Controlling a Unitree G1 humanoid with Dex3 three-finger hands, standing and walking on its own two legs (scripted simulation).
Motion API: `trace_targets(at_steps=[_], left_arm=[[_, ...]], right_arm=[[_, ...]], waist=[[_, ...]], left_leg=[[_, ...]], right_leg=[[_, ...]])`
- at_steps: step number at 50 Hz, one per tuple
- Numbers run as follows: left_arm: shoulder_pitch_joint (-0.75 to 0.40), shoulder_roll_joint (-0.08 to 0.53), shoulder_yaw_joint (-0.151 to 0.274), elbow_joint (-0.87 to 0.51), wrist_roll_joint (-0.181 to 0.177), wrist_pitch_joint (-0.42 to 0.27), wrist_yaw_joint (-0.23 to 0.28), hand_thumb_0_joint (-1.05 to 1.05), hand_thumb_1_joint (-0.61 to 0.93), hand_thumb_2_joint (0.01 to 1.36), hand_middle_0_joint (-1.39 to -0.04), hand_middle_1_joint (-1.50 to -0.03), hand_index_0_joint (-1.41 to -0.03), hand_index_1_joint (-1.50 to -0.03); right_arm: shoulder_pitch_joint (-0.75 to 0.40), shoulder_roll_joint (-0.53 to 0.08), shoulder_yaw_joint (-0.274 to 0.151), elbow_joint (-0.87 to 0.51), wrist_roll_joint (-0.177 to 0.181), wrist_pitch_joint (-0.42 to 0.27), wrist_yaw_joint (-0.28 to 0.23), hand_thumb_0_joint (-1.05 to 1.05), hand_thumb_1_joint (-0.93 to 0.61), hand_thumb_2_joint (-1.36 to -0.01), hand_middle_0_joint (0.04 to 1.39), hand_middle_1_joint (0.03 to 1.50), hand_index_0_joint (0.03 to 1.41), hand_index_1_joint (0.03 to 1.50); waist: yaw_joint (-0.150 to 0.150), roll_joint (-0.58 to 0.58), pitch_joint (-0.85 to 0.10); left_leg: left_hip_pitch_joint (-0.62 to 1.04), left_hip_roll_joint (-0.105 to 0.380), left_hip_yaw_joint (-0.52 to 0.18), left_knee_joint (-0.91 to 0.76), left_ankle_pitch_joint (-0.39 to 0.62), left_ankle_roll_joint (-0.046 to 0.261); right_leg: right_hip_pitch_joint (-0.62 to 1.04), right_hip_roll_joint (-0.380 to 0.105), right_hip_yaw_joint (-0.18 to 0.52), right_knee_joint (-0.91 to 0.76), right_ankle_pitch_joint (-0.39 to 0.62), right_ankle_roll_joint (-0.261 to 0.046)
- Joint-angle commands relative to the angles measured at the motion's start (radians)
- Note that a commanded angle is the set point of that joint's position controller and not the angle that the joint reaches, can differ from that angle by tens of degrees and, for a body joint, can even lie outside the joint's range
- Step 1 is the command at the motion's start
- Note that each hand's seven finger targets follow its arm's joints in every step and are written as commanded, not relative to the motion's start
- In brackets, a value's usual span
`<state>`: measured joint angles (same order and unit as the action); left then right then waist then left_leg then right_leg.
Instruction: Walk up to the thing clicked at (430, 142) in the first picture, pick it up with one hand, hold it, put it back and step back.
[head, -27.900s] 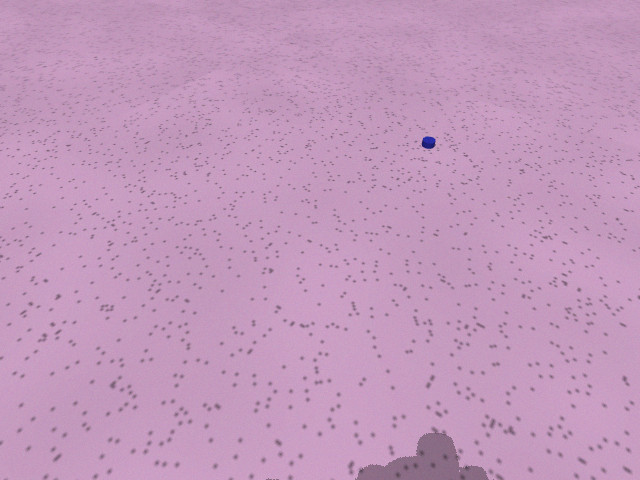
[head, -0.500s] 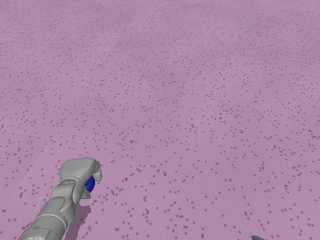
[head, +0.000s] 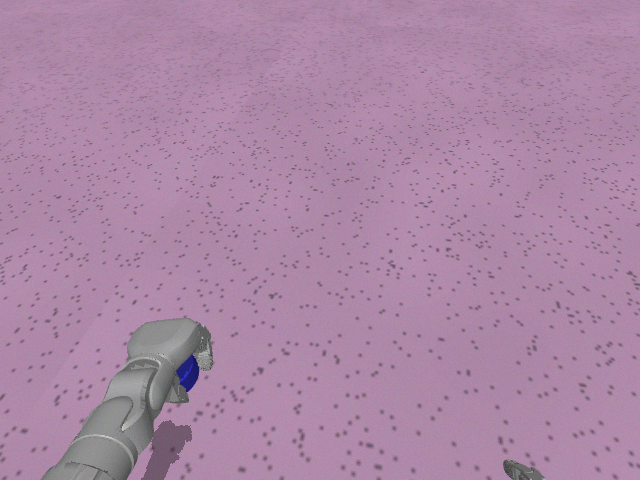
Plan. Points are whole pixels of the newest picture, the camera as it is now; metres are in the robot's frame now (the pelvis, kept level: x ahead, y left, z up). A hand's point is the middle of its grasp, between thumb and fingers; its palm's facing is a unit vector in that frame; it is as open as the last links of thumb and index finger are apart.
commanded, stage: hold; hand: left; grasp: from above
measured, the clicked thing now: (171, 370) +0.32 +0.24 -0.07
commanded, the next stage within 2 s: crouch in 1.16 s
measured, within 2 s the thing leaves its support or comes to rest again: neither
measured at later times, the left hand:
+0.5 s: hand (174, 379) +0.28 +0.21 -0.03, palm faces -0.42 -0.06 -0.90, open 7.0 cm
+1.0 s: hand (170, 371) +0.29 +0.22 -0.03, palm faces -0.44 -0.06 -0.90, open 7.3 cm
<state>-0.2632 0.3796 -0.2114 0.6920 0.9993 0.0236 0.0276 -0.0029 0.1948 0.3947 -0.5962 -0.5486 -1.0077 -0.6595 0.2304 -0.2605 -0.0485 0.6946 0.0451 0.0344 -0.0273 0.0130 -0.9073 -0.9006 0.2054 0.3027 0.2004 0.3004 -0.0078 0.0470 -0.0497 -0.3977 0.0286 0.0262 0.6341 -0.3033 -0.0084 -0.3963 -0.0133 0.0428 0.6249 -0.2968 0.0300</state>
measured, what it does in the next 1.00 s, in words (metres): stands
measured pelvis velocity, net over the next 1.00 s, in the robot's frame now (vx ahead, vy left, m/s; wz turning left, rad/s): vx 0.00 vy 0.00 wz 0.00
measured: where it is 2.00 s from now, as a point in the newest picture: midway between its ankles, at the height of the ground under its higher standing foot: outside the picture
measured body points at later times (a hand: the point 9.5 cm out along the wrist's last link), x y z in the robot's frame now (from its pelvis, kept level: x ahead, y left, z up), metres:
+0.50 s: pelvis -0.01 +0.00 +0.01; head +0.00 -0.03 +0.46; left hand +0.30 +0.21 +0.02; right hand +0.13 -0.26 -0.11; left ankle +0.01 +0.12 -0.72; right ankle +0.01 -0.14 -0.72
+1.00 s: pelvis +0.00 +0.00 +0.01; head +0.01 -0.02 +0.46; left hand +0.31 +0.22 +0.02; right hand +0.15 -0.25 -0.10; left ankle +0.01 +0.12 -0.72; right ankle +0.01 -0.14 -0.72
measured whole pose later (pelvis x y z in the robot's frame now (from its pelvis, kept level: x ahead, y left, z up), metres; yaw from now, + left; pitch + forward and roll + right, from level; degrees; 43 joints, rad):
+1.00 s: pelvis +0.00 +0.00 +0.01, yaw +0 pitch +1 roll +0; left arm -0.24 0.39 -0.22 0.62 0.99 0.02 -0.02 0.00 0.18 0.42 -0.60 -0.55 -0.98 -0.65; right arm 0.19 -0.25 -0.03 0.68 0.06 0.05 -0.05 0.01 -0.91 -0.90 0.20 0.30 0.20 0.30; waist 0.01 0.05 -0.01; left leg -0.28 0.02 0.03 0.51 -0.25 -0.01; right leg -0.29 -0.02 0.05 0.51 -0.25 0.03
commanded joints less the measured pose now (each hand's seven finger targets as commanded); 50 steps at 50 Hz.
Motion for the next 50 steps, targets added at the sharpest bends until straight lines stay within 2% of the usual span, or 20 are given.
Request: trace_targets(at_steps=[1,9,12,14,16,17,20,22,23,25,27,28,29,33,35,41,46,47,48,50], left_arm=[[-0.322,0.205,0.097,-0.198,-0.001,0.001,0.026,0.0,0.681,0.649,-0.963,-0.734,-1.015,-0.681],[-0.31,0.207,0.099,-0.234,-0.017,-0.003,0.004,0.0,0.668,0.615,-0.959,-0.708,-1.011,-0.655],[-0.298,0.213,0.104,-0.22,-0.008,-0.005,0.004,0.0,0.653,0.609,-0.953,-0.704,-1.003,-0.652],[-0.337,0.22,0.104,-0.265,-0.007,-0.008,0.01,0.0,0.656,0.618,-0.946,-0.72,-1.0,-0.666],[-0.307,0.224,0.113,-0.238,-0.009,-0.007,0.01,0.0,0.657,0.629,-0.946,-0.733,-1.0,-0.678],[-0.316,0.209,0.101,-0.252,-0.008,-0.006,0.008,0.0,0.644,0.615,-0.943,-0.712,-0.994,-0.66],[-0.348,0.226,0.111,-0.282,-0.007,-0.002,0.007,0.0,0.651,0.612,-0.938,-0.721,-0.994,-0.665],[-0.306,0.208,0.098,-0.264,-0.011,0.001,0.001,0.0,0.641,0.636,-0.945,-0.718,-0.994,-0.669],[-0.309,0.221,0.111,-0.259,-0.007,0.002,0.0,0.0,0.634,0.627,-0.945,-0.703,-0.991,-0.656],[-0.316,0.195,0.079,-0.27,-0.013,0.003,-0.011,0.0,0.631,0.62,-0.931,-0.731,-0.984,-0.677],[-0.328,0.226,0.105,-0.286,-0.013,0.004,-0.017,0.0,0.608,0.639,-0.933,-0.705,-0.976,-0.662],[-0.285,0.231,0.117,-0.264,-0.017,0.004,-0.019,0.0,0.602,0.632,-0.932,-0.693,-0.973,-0.652],[-0.312,0.207,0.089,-0.283,-0.02,0.004,-0.025,0.0,0.591,0.626,-0.92,-0.698,-0.964,-0.654],[-0.296,0.226,0.112,-0.255,-0.018,0.0,-0.032,0.0,0.586,0.636,-0.919,-0.703,-0.962,-0.66],[-0.29,0.198,0.086,-0.275,-0.02,-0.004,-0.037,0.0,0.616,0.651,-0.943,-0.701,-0.983,-0.661],[-0.314,0.238,0.118,-0.299,-0.006,-0.013,-0.03,0.0,0.605,0.658,-0.947,-0.68,-0.981,-0.646],[-0.337,0.232,0.119,-0.278,0.0,-0.013,-0.009,0.0,0.601,0.661,-0.937,-0.694,-0.975,-0.657],[-0.31,0.208,0.102,-0.258,-0.002,-0.008,-0.007,0.0,0.624,0.663,-0.948,-0.704,-0.988,-0.663],[-0.346,0.2,0.089,-0.28,-0.005,-0.007,-0.002,0.0,0.621,0.676,-0.947,-0.706,-0.987,-0.666],[-0.335,0.203,0.092,-0.249,0.0,0.003,0.004,0.0,0.631,0.674,-0.96,-0.708,-0.998,-0.67]], right_arm=[[-0.058,-0.133,-0.038,-0.136,0.005,-0.033,-0.014,0.0,-0.898,-0.898,0.2,0.3,0.2,0.3],[-0.088,-0.128,-0.029,-0.153,0.012,-0.033,-0.021,0.0,-0.9,-0.899,0.2,0.3,0.2,0.3],[-0.096,-0.129,-0.028,-0.153,0.011,-0.033,-0.025,0.0,-0.904,-0.9,0.199,0.3,0.199,0.3],[-0.1,-0.125,-0.025,-0.154,0.011,-0.033,-0.025,0.0,-0.902,-0.899,0.199,0.3,0.199,0.3],[-0.111,-0.126,-0.025,-0.159,0.014,-0.032,-0.026,0.0,-0.904,-0.9,0.199,0.3,0.199,0.3],[-0.11,-0.122,-0.023,-0.157,0.014,-0.033,-0.026,0.0,-0.904,-0.901,0.199,0.3,0.199,0.3],[-0.113,-0.123,-0.024,-0.156,0.015,-0.032,-0.028,0.0,-0.903,-0.9,0.199,0.3,0.199,0.3],[-0.124,-0.121,-0.022,-0.159,0.018,-0.033,-0.027,0.0,-0.906,-0.901,0.199,0.3,0.199,0.3],[-0.123,-0.123,-0.022,-0.157,0.017,-0.031,-0.027,0.0,-0.906,-0.902,0.199,0.3,0.199,0.3],[-0.126,-0.12,-0.019,-0.158,0.018,-0.033,-0.028,0.0,-0.907,-0.901,0.199,0.3,0.199,0.3],[-0.123,-0.123,-0.02,-0.157,0.019,-0.032,-0.03,0.0,-0.907,-0.902,0.199,0.3,0.199,0.3],[-0.13,-0.124,-0.021,-0.157,0.02,-0.031,-0.031,0.0,-0.906,-0.902,0.199,0.3,0.199,0.3],[-0.128,-0.117,-0.016,-0.16,0.019,-0.031,-0.031,0.0,-0.907,-0.902,0.199,0.3,0.199,0.3],[-0.136,-0.115,-0.011,-0.163,0.022,-0.031,-0.034,0.0,-0.909,-0.903,0.199,0.3,0.199,0.3],[-0.137,-0.113,-0.011,-0.168,0.022,-0.031,-0.033,0.0,-0.908,-0.902,0.199,0.3,0.199,0.3],[-0.126,-0.117,-0.017,-0.16,0.023,-0.025,-0.036,0.0,-0.907,-0.902,0.199,0.3,0.2,0.3],[-0.108,-0.118,-0.022,-0.145,0.023,-0.02,-0.037,0.0,-0.903,-0.901,0.2,0.3,0.2,0.3],[-0.107,-0.118,-0.025,-0.144,0.022,-0.019,-0.035,0.0,-0.9,-0.899,0.2,0.3,0.2,0.3],[-0.106,-0.116,-0.024,-0.141,0.02,-0.019,-0.034,0.0,-0.902,-0.9,0.2,0.3,0.2,0.3],[-0.101,-0.117,-0.026,-0.138,0.022,-0.017,-0.034,0.0,-0.904,-0.901,0.2,0.3,0.2,0.3]], waist=[[-0.004,-0.025,-0.228],[0.0,-0.052,-0.215],[0.001,-0.054,-0.187],[0.0,-0.033,-0.22],[0.01,-0.028,-0.181],[0.002,-0.038,-0.192],[0.008,-0.02,-0.211],[0.011,-0.031,-0.181],[0.006,-0.03,-0.185],[0.001,-0.046,-0.191],[0.008,-0.022,-0.205],[0.019,-0.029,-0.192],[0.002,-0.043,-0.195],[0.014,-0.046,-0.162],[0.009,-0.059,-0.169],[0.012,-0.025,-0.203],[0.007,-0.017,-0.232],[0.005,-0.028,-0.224],[0.0,-0.026,-0.226],[0.005,-0.033,-0.223]], left_leg=[[0.145,-0.04,0.0,-0.104,0.198,0.015],[0.162,-0.046,0.012,-0.128,0.163,0.025],[0.164,-0.043,0.008,-0.139,0.143,0.023],[0.176,-0.044,0.009,-0.143,0.152,0.023],[0.166,-0.045,0.011,-0.155,0.123,0.02],[0.176,-0.044,0.009,-0.155,0.128,0.022],[0.191,-0.043,0.01,-0.158,0.15,0.02],[0.185,-0.044,0.01,-0.171,0.124,0.019],[0.19,-0.045,0.012,-0.17,0.132,0.021],[0.201,-0.039,0.006,-0.176,0.14,0.021],[0.216,-0.039,0.007,-0.178,0.16,0.02],[0.214,-0.038,0.007,-0.184,0.164,0.018],[0.213,-0.039,0.007,-0.18,0.169,0.023],[0.195,-0.047,0.012,-0.189,0.142,0.023],[0.205,-0.047,0.013,-0.188,0.144,0.025],[0.238,-0.042,0.008,-0.188,0.214,0.02],[0.258,-0.042,0.012,-0.179,0.274,0.019],[0.26,-0.041,0.012,-0.177,0.283,0.018],[0.261,-0.04,0.01,-0.177,0.285,0.018],[0.26,-0.042,0.012,-0.176,0.295,0.02]], right_leg=[[0.073,0.049,-0.029,-0.104,0.165,-0.035],[0.096,0.038,-0.018,-0.141,0.139,-0.026],[0.089,0.041,-0.023,-0.15,0.111,-0.029],[0.097,0.04,-0.02,-0.148,0.125,-0.03],[0.094,0.041,-0.022,-0.162,0.089,-0.032],[0.095,0.04,-0.019,-0.16,0.097,-0.031],[0.105,0.042,-0.022,-0.163,0.116,-0.032],[0.106,0.041,-0.025,-0.171,0.087,-0.034],[0.106,0.039,-0.022,-0.175,0.098,-0.032],[0.113,0.042,-0.026,-0.173,0.105,-0.032],[0.12,0.043,-0.025,-0.174,0.125,-0.034],[0.127,0.044,-0.029,-0.177,0.121,-0.035],[0.124,0.043,-0.027,-0.179,0.135,-0.032],[0.125,0.039,-0.024,-0.196,0.103,-0.031],[0.126,0.038,-0.022,-0.198,0.107,-0.029],[0.145,0.043,-0.028,-0.183,0.172,-0.035],[0.153,0.044,-0.03,-0.176,0.231,-0.036],[0.156,0.044,-0.032,-0.175,0.24,-0.035],[0.155,0.045,-0.034,-0.176,0.245,-0.035],[0.155,0.042,-0.035,-0.18,0.258,-0.033]])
